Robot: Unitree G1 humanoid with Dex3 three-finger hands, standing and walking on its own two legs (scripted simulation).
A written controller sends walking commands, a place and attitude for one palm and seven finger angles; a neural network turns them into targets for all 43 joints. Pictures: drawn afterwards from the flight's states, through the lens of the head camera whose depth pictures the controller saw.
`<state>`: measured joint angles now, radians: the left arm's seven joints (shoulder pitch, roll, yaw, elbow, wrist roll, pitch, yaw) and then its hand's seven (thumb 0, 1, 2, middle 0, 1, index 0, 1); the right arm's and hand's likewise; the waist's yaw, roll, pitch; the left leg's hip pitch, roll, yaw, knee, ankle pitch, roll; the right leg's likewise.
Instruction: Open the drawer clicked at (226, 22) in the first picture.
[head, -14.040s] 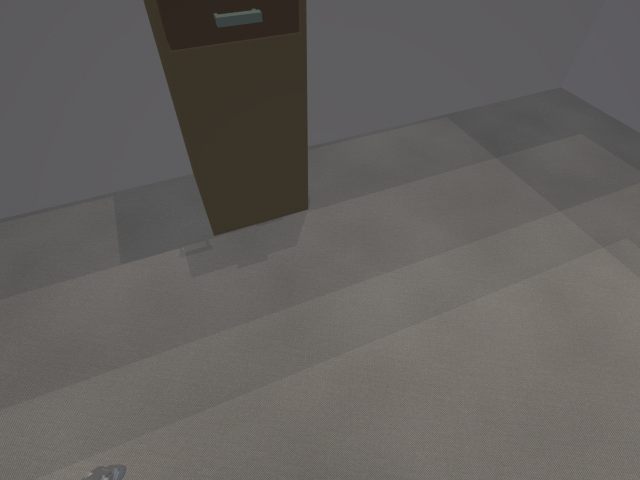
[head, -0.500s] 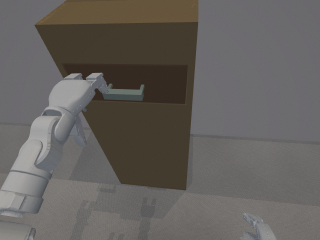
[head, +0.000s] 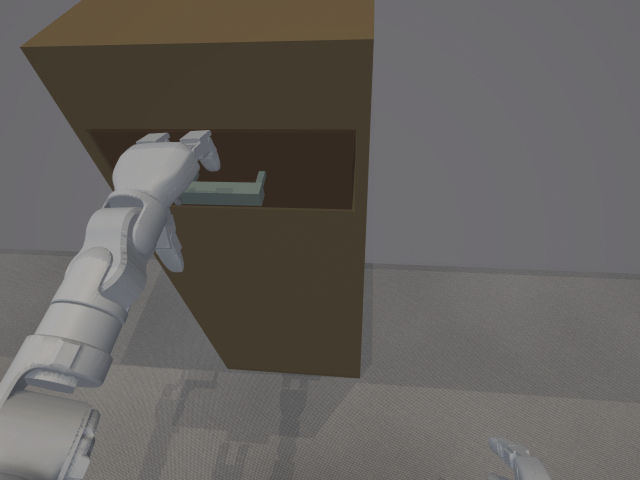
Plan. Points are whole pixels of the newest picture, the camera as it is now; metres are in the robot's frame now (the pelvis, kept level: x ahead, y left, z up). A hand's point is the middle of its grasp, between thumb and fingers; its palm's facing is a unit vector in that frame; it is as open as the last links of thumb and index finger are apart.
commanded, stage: move the hooked fingers above the handle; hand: left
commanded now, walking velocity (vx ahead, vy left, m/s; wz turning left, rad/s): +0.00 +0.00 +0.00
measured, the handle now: (224, 184) +0.51 +0.18 +0.08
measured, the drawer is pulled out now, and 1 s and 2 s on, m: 0.00 0.00 0.00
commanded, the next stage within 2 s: none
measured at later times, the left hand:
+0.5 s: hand (210, 180) +0.46 +0.18 +0.13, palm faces -0.01 -0.05 -1.00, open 13.6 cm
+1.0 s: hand (210, 176) +0.46 +0.18 +0.14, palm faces +0.00 -0.04 -1.00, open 13.7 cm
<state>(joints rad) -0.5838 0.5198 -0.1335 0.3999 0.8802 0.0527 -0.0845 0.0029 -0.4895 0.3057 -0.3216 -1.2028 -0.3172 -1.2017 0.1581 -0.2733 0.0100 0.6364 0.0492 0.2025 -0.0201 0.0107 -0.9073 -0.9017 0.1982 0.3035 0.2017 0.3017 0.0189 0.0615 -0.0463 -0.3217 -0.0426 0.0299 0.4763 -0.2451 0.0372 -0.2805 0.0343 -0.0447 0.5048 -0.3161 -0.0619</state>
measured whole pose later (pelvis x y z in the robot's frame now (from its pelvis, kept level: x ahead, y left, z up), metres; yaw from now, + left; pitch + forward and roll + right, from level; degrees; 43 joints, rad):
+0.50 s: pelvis +0.01 +0.00 +0.00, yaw +0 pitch +8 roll +1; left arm -0.78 0.46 -0.18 0.67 0.93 0.05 -0.02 0.00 -0.49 0.31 -0.36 -1.23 -0.35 -1.23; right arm 0.25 -0.26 -0.02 0.67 0.05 0.22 -0.02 0.01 -0.91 -0.90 0.20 0.30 0.20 0.30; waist -0.02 0.05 -0.08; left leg -0.39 -0.04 0.04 0.52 -0.27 0.04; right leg -0.35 0.03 -0.04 0.55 -0.34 -0.06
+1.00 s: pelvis +0.00 +0.00 +0.00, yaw -2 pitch +7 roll +1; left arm -0.81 0.48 -0.14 0.76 0.95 0.03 -0.01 0.00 -0.49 0.31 -0.34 -1.21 -0.33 -1.22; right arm 0.24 -0.26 -0.01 0.65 0.06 0.21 -0.05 0.01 -0.91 -0.90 0.20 0.30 0.20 0.30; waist -0.04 0.05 -0.09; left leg -0.38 -0.03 0.06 0.50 -0.25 0.04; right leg -0.35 0.04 -0.02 0.54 -0.32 -0.06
